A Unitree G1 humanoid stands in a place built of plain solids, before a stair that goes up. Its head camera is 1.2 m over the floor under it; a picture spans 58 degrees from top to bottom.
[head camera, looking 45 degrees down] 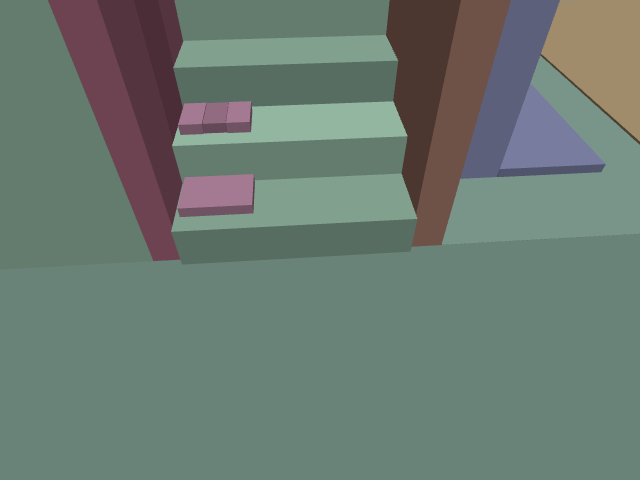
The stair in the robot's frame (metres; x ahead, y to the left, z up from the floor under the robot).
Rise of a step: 0.17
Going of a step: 0.27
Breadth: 0.86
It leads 4 degrees to the left of straight ahead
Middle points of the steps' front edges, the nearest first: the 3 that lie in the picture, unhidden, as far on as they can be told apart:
1.10 0.08 0.17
1.37 0.10 0.34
1.64 0.12 0.51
